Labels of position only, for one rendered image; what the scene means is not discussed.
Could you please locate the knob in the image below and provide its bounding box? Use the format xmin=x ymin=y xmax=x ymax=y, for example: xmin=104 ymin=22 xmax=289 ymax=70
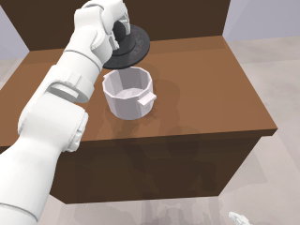
xmin=112 ymin=21 xmax=127 ymax=43

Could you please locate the left robot upper arm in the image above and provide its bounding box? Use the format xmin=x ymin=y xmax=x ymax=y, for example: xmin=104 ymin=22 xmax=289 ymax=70
xmin=0 ymin=91 xmax=89 ymax=225

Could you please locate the left robot forearm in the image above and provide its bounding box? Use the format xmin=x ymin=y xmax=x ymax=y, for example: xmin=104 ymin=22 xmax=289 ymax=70
xmin=18 ymin=2 xmax=114 ymax=135

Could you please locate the pot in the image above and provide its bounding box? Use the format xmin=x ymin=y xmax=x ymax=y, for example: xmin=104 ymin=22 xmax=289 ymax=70
xmin=102 ymin=67 xmax=157 ymax=120

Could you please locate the lid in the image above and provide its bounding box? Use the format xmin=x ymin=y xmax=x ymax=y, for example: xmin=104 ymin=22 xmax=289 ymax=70
xmin=102 ymin=24 xmax=150 ymax=70

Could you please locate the table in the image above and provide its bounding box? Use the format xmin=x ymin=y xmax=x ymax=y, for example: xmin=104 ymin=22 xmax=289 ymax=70
xmin=0 ymin=0 xmax=278 ymax=204

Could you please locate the robot left hand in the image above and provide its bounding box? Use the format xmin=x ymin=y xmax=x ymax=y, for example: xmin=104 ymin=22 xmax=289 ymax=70
xmin=82 ymin=0 xmax=130 ymax=51

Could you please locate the robot right hand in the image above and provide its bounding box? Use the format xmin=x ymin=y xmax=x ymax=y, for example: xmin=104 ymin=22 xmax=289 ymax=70
xmin=229 ymin=212 xmax=252 ymax=225

